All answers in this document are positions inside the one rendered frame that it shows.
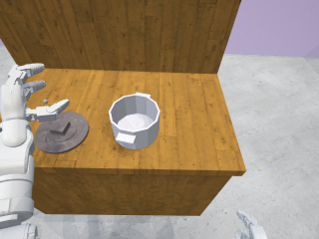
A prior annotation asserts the robot right hand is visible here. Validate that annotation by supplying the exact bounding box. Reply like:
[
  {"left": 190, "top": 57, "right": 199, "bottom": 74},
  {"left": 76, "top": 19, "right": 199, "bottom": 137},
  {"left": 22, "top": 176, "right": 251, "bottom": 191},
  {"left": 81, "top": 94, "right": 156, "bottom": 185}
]
[{"left": 232, "top": 210, "right": 268, "bottom": 239}]

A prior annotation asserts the knob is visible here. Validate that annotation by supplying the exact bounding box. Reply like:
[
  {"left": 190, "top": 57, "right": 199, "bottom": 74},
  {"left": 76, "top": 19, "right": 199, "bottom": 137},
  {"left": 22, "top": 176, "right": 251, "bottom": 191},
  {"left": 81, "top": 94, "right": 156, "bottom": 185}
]
[{"left": 49, "top": 119, "right": 71, "bottom": 135}]

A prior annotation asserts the robot left upper arm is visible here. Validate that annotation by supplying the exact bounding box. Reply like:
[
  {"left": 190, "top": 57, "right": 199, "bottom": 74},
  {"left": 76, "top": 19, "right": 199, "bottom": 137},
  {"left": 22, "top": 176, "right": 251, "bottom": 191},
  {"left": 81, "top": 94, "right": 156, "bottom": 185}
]
[{"left": 0, "top": 223, "right": 39, "bottom": 239}]

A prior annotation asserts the robot left forearm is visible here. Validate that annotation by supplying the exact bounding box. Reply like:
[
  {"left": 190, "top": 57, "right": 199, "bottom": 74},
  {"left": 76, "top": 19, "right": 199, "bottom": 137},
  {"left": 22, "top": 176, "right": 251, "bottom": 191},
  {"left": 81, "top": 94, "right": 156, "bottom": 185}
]
[{"left": 0, "top": 119, "right": 36, "bottom": 229}]

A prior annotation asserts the lid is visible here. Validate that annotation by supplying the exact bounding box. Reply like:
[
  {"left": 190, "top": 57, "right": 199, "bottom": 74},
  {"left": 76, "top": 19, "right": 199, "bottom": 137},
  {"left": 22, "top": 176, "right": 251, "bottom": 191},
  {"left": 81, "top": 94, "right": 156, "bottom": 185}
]
[{"left": 35, "top": 112, "right": 89, "bottom": 154}]

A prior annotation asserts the table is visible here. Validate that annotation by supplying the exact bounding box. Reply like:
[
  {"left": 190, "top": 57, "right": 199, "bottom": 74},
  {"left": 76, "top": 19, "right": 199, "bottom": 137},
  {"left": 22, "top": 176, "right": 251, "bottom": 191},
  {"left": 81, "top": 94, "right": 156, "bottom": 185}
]
[{"left": 0, "top": 0, "right": 246, "bottom": 216}]

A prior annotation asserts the robot left hand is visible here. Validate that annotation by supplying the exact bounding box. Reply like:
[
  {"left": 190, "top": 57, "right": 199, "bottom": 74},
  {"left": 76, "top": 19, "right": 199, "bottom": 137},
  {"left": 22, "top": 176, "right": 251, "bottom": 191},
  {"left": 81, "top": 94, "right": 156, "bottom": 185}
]
[{"left": 0, "top": 63, "right": 70, "bottom": 122}]

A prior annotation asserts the pot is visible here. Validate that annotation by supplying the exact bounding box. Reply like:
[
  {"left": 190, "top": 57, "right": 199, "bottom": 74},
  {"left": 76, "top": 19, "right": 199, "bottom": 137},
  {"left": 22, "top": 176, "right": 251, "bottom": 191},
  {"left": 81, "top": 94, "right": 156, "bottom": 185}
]
[{"left": 109, "top": 93, "right": 160, "bottom": 150}]

